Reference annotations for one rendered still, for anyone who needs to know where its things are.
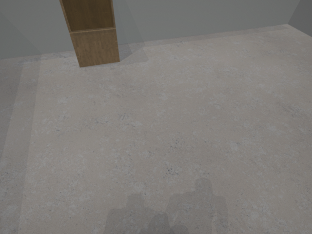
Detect cupboard door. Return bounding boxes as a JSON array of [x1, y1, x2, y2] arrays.
[[62, 0, 114, 31]]

